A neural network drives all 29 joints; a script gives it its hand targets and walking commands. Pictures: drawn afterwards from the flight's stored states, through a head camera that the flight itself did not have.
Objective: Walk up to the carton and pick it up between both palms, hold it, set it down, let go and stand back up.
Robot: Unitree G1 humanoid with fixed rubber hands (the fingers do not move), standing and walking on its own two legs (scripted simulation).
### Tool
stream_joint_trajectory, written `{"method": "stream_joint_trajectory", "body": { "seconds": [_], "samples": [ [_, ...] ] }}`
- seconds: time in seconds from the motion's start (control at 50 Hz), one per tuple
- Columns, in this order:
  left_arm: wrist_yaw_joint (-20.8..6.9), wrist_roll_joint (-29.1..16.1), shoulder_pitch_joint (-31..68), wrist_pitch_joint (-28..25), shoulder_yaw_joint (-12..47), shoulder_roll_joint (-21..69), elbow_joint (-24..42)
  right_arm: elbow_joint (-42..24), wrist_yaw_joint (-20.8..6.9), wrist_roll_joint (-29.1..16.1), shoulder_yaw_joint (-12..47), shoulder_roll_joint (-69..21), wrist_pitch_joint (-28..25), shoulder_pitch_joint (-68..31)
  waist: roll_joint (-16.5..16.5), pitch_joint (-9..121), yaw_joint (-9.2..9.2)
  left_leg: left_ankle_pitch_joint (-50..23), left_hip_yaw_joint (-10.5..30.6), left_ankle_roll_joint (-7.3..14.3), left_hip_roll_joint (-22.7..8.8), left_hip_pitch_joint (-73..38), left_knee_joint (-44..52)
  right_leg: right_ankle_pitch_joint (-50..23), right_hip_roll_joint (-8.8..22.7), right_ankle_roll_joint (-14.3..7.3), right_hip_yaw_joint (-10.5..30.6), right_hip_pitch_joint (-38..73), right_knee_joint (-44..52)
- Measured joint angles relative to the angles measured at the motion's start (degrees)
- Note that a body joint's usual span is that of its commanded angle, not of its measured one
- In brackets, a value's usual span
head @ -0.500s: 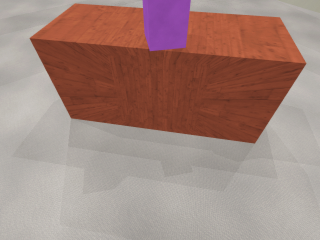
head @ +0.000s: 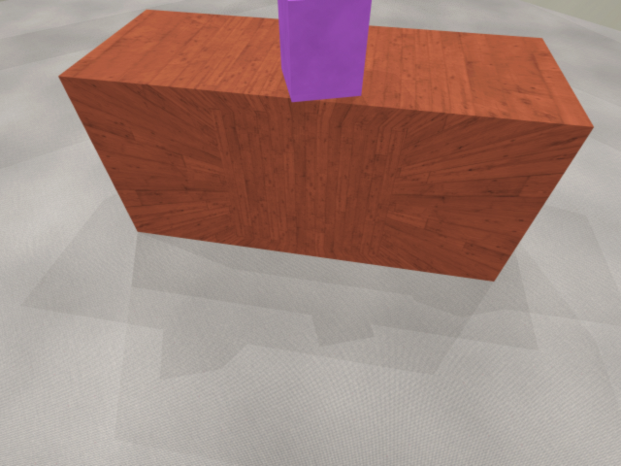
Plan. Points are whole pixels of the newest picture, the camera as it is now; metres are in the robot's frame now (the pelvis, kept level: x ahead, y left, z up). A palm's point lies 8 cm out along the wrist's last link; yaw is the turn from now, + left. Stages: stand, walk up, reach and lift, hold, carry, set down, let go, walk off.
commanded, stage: walk up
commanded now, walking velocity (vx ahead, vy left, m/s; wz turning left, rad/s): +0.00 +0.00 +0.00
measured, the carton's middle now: (320, 37) +1.15 -0.02 +0.06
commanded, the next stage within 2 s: none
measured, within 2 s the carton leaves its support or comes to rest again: neither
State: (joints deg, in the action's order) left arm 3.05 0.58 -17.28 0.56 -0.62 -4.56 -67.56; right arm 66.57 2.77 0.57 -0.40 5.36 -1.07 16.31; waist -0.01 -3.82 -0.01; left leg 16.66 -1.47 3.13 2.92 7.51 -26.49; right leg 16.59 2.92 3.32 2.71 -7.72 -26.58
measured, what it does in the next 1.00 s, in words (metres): walks ahead: right foot, then left foot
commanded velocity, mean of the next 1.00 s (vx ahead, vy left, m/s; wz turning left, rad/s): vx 0.00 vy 0.00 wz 0.00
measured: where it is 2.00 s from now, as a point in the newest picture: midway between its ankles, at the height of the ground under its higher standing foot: (288, 357)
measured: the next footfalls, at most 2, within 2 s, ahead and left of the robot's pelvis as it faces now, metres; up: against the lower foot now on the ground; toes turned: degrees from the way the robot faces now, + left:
right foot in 0.46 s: +0.11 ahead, -0.15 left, +0.00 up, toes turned -10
left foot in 0.88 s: +0.36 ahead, +0.14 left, +0.00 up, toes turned +3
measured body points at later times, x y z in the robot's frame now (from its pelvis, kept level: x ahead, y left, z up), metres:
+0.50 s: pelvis +0.05 -0.03 -0.04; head +0.06 -0.06 +0.41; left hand +0.09 +0.20 -0.17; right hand -0.03 -0.26 -0.20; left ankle -0.02 +0.08 -0.72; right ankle +0.08 -0.14 -0.74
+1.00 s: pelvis +0.22 +0.02 -0.05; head +0.23 +0.02 +0.40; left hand +0.24 +0.29 -0.18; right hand +0.34 -0.23 -0.16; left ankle +0.32 +0.14 -0.74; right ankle +0.13 -0.12 -0.66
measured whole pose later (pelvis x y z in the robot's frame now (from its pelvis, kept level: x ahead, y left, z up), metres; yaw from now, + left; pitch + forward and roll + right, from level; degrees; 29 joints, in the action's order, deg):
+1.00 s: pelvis +0.22 +0.02 -0.05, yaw -4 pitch -5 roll +1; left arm 0.2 1.4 -25.7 -0.9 -3.6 -14.0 -45.1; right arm 43.3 -0.8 1.7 -3.6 11.3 -2.6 10.4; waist -0.8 -6.3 -0.8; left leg 19.2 -6.1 1.2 -4.0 26.0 -50.3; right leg 30.0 2.9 -1.9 3.5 -20.7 -76.7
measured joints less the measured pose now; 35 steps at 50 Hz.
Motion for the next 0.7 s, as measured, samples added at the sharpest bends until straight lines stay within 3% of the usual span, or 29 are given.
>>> {"method": "stream_joint_trajectory", "body": {
  "seconds": [0.2,0.28,0.34,0.38,0.44,0.48,0.54,0.58,0.64,0.7],
  "samples": [
    [-0.1,0.1,0.1,-0.3,0.2,-0.6,0.1,-0.2,-0.2,-0.1,-0.5,0.2,0.1,0.3,0.2,0.0,0.18,0.2,0.2,0.1,-0.1,0.2,-0.4,0.1,-0.1,-0.3,-0.3,0.1,0.1],
    [-0.8,1.8,-3.5,-0.9,-1.2,-0.9,4.1,-3.1,-0.6,1.3,-2.2,1.1,0.0,2.2,0.2,1.6,0.03,4.2,-1.7,0.7,-0.6,2.0,-5.6,9.8,-0.6,-4.7,0.0,-4.8,-10.7],
    [-1.1,2.4,-5.6,-0.9,-1.7,-1.7,6.6,-4.6,-0.4,2.0,-2.8,2.0,-0.5,2.7,-0.4,1.8,1.54,6.4,-3.9,0.6,-0.9,1.6,-7.5,13.0,-0.5,-5.3,-1.9,-11.1,-23.3],
    [-1.3,2.5,-5.6,-1.0,-2.1,-2.2,8.4,-5.1,-0.5,2.2,-3.0,2.7,-0.8,3.5,-0.5,1.0,2.45,7.6,-4.6,0.4,-1.3,0.9,-8.3,13.5,0.0,-5.5,-3.3,-13.9,-26.1],
    [-1.9,2.3,-4.7,-2.0,-2.6,-2.7,12.3,-5.4,-1.0,2.3,-3.2,4.0,-0.6,5.2,0.2,-0.6,2.16,10.3,-5.4,-0.9,-2.2,-0.2,-10.9,7.2,0.6,-5.6,-5.0,-14.1,-19.2],
    [-2.0,2.7,-4.3,-3.4,-3.0,-2.8,15.1,-5.8,-1.6,2.3,-3.0,5.4,0.1,6.5,2.5,-1.7,1.43,14.2,-3.9,-0.8,-4.0,1.4,-18.2,2.6,-0.7,-5.3,-6.6,-13.1,-18.4],
    [-1.1,1.8,-4.2,-4.0,-3.0,-2.6,17.2,-7.5,-2.7,2.6,-3.1,7.4,2.4,6.4,4.8,-2.1,0.09,15.3,0.8,-1.6,-3.0,8.9,-36.4,6.8,-1.7,-5.4,-7.9,-12.0,-21.0],
    [-0.4,1.8,-4.2,-3.8,-2.7,-2.4,17.4,-9.7,-3.3,2.7,-3.3,8.8,3.0,5.0,6.0,-2.8,-0.12,12.6,0.8,-2.9,-3.5,14.2,-45.0,7.6,-1.8,-5.4,-8.6,-9.9,-19.8],
    [-0.2,2.4,-4.8,-4.3,-2.2,-2.3,16.7,-13.0,-4.1,2.9,-3.7,10.1,2.6,2.3,6.9,-3.2,0.00,8.1,0.4,-4.6,-6.0,19.9,-46.3,7.3,-1.7,-4.9,-9.4,-6.2,-16.3],
    [-0.6,2.9,-6.2,-5.1,-1.7,-2.8,16.5,-15.7,-4.6,2.6,-3.8,10.4,2.2,-0.4,6.8,-3.1,-0.44,5.8,0.7,-5.4,-8.3,22.9,-40.0,7.4,-1.3,-4.5,-9.5,-2.6,-12.9]
  ]
}}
